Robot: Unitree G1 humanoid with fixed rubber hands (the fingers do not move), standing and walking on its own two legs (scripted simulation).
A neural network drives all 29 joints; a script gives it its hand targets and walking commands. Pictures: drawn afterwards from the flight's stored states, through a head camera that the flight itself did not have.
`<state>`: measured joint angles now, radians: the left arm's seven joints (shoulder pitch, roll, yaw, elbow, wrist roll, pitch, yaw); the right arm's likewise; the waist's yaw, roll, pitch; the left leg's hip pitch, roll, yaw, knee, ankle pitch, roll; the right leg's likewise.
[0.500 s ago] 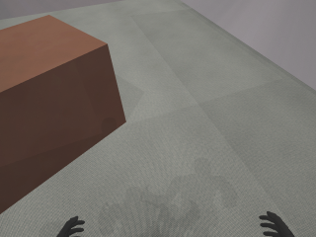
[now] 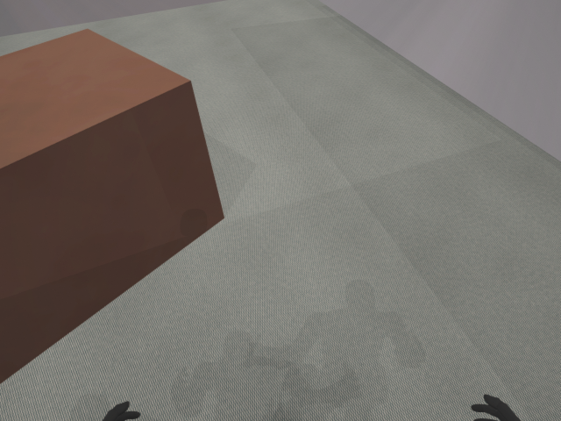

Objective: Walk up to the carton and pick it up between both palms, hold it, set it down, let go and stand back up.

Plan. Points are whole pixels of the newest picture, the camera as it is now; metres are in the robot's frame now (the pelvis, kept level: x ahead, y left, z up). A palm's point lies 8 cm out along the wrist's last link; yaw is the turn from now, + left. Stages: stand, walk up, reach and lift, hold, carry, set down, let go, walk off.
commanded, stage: stand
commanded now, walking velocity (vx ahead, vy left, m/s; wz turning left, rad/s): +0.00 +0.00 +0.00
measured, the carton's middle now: out of the picture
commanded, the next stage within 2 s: none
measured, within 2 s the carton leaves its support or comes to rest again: neither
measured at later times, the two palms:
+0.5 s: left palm out of the picture +0.10 +0.29 -0.10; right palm out of the picture +0.09 -0.30 -0.11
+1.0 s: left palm out of the picture +0.09 +0.29 -0.11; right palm out of the picture +0.09 -0.30 -0.11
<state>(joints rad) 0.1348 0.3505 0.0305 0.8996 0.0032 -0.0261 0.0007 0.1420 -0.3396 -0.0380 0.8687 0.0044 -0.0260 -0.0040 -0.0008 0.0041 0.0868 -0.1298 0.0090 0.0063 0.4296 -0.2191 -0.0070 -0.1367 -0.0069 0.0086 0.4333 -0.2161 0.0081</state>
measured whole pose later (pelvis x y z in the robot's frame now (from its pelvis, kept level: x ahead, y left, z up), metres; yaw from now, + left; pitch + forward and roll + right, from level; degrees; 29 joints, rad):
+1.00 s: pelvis +0.01 -0.01 +0.01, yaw +0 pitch -4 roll +0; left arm 0.12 0.34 0.03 1.06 0.00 -0.02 0.02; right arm 0.14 -0.33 -0.03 1.05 0.00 -0.02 -0.02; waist -0.01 0.01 0.08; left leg -0.09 0.02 0.00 0.33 -0.18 -0.02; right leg -0.09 0.00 0.01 0.34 -0.18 0.00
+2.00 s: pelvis +0.02 -0.01 +0.01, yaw +0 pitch -4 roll +0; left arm 0.13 0.34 0.03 1.05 -0.01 -0.02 0.02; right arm 0.15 -0.34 -0.03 1.08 0.00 -0.02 -0.03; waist -0.01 0.01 0.08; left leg -0.07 0.03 0.00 0.32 -0.18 -0.03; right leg -0.08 0.01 0.00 0.32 -0.18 -0.01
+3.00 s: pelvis +0.02 -0.01 +0.01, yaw +0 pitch -4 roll +0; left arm 0.15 0.33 0.03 1.07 -0.01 -0.02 0.03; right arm 0.16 -0.33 -0.03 1.09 0.00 -0.02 -0.03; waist -0.01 0.01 0.08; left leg -0.06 0.04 0.00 0.31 -0.18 -0.03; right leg -0.07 0.01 0.01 0.32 -0.18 -0.01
